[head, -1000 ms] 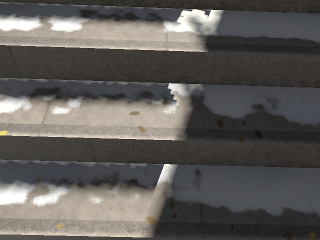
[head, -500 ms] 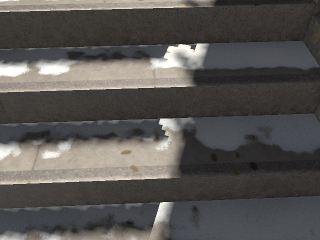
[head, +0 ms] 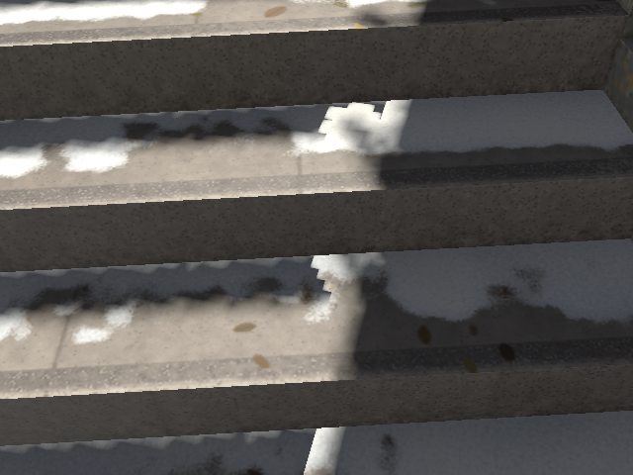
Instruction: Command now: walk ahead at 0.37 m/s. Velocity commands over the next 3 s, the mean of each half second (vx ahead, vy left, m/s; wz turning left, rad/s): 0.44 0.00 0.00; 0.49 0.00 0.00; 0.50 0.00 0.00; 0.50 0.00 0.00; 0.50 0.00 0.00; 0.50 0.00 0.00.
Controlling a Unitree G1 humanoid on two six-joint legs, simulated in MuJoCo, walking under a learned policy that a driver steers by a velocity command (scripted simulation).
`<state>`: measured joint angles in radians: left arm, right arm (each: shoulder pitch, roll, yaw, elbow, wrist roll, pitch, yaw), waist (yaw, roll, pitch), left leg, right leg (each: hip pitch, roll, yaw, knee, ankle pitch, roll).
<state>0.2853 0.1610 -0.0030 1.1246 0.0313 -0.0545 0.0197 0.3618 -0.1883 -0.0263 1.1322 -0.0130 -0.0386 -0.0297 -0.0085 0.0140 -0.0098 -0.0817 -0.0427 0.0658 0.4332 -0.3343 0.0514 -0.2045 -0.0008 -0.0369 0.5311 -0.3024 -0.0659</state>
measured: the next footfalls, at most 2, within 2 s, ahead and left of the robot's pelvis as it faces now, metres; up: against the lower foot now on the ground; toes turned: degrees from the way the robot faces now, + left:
left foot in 0.40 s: +0.17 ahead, +0.11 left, +0.00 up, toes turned +4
right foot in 0.80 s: +0.41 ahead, -0.07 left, +0.17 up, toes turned -6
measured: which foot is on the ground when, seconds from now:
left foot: down 0.00-0.02, up 0.04-0.38, down 0.40-0.82, up 0.84-1.00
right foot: down 0.00-0.36, up 0.38-0.78, down 0.80-1.00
